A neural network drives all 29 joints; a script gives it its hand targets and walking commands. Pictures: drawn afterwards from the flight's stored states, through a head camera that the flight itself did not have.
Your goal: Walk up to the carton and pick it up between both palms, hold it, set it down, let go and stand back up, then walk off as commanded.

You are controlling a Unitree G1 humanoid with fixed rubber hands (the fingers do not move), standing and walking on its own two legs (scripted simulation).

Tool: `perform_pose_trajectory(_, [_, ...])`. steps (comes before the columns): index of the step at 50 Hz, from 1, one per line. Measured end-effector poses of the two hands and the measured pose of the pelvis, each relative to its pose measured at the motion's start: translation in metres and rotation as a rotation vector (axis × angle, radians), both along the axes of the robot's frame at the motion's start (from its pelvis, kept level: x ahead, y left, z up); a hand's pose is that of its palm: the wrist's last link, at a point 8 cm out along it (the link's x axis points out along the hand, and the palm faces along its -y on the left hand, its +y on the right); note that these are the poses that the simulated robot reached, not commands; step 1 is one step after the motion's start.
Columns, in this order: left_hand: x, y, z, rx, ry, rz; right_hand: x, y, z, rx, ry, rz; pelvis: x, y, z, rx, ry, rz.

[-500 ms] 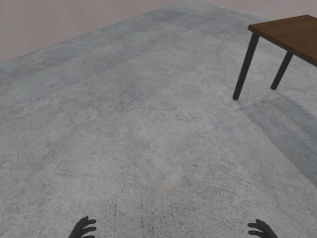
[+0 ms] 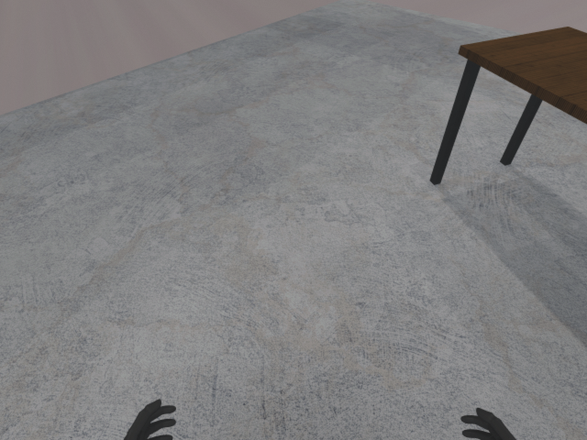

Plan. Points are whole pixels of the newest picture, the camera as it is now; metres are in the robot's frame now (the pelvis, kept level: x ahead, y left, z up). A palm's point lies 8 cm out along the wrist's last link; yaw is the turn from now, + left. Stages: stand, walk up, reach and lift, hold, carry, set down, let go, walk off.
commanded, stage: stand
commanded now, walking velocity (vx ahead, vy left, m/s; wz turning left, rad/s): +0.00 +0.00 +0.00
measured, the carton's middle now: out of the picture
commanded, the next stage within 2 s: walk up in 0.34 s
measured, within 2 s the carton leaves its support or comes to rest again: neither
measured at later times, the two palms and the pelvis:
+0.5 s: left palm out of the picture +0.14 +0.25 -0.08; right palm out of the picture +0.12 -0.25 -0.08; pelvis +0.00 +0.00 +0.00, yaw +0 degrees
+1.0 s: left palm out of the picture +0.16 +0.18 -0.08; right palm out of the picture +0.12 -0.43 -0.08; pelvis +0.05 -0.10 -0.01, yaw -15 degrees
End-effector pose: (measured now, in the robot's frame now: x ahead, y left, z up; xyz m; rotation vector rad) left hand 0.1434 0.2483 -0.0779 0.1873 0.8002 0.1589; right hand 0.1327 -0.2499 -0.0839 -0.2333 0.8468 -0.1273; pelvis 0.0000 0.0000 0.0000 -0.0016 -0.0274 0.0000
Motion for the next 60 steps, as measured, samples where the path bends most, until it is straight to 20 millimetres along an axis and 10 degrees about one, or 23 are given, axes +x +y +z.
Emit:
perform_pose_trajectory(29, [-0.006, 0.002, 0.002, -0.008, 0.021, -0.028, -0.012, -0.007, 0.000, -0.009, 0.020, -0.004, -0.004, 0.000, 0.003, 0.003, 0.008, -0.006])
perform_pose_trajectory(40, [0.000, -0.018, 0.007, 0.075, 0.186, -0.142, -0.060, -0.109, -0.002, -0.123, 0.099, -0.145, 0.013, -0.047, 0.002, 0.036, 0.036, -0.112])
perform_pose_trajectory(48, [0.009, -0.066, -0.002, 0.134, 0.229, -0.195, -0.026, -0.172, -0.009, -0.115, 0.016, -0.194, 0.042, -0.095, -0.011, 0.035, -0.034, -0.226])
perform_pose_trajectory(55, [0.058, -0.081, 0.006, 0.149, 0.240, -0.262, -0.004, -0.184, 0.023, -0.140, -0.072, -0.236, 0.073, -0.103, 0.001, 0.023, -0.023, -0.311])
perform_pose_trajectory(60, [0.130, -0.105, -0.003, 0.135, 0.205, -0.355, -0.041, -0.181, 0.016, -0.162, 0.048, -0.320, 0.099, -0.104, -0.002, 0.017, 0.018, -0.349])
